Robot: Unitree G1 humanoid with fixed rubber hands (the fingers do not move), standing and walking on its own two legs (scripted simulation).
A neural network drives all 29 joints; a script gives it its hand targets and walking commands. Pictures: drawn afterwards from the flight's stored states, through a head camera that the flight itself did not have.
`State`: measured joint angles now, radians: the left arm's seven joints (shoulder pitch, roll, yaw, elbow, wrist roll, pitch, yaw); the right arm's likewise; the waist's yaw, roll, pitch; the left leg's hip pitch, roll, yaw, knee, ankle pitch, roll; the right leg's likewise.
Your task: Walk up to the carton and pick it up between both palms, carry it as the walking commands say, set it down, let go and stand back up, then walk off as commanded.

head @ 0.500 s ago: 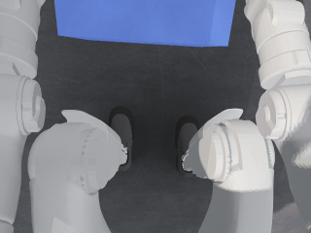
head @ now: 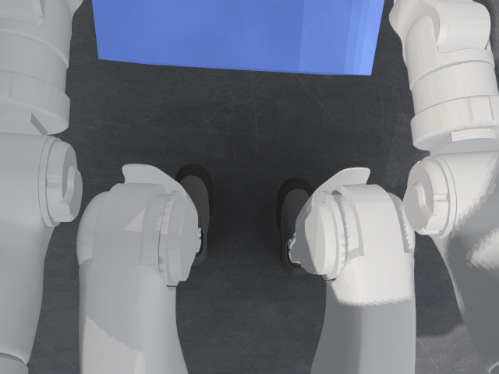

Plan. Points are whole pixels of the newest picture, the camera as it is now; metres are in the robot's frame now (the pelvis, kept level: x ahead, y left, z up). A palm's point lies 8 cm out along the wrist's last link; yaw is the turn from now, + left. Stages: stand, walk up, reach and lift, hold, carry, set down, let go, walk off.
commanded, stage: reach and lift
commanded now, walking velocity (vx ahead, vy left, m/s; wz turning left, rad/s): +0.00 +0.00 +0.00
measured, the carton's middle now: out of the picture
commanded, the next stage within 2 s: none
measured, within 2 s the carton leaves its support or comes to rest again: neither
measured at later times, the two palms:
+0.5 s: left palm out of the picture +0.55 +0.22 -0.10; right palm out of the picture +0.56 -0.15 -0.10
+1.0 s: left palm out of the picture +0.53 +0.22 -0.03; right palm out of the picture +0.53 -0.15 -0.03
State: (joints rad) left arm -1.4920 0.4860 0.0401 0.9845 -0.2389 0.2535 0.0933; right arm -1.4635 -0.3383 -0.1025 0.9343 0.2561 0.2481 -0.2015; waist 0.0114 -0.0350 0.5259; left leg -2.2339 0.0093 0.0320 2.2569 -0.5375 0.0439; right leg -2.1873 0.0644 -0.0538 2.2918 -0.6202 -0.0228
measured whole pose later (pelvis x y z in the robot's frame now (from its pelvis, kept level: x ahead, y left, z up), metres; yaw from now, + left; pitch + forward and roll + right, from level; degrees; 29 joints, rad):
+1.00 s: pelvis -0.03 +0.00 +0.09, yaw +1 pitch +28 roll -2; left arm -1.47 0.39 0.21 0.73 -0.07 0.45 0.14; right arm -1.41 -0.24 -0.35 0.63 0.03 0.44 -0.16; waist 0.02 -0.01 0.53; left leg -2.00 -0.05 0.00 1.94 -0.43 0.02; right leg -1.95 0.09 -0.02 1.97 -0.51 0.02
